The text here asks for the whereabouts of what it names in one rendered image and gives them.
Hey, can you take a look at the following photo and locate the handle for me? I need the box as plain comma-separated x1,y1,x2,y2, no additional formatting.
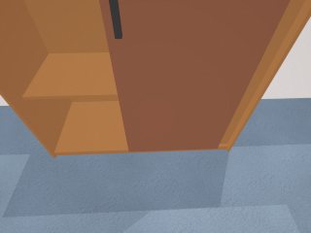
109,0,122,39

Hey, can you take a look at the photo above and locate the wardrobe door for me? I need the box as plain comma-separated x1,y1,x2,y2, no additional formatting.
99,0,291,152
220,0,306,145

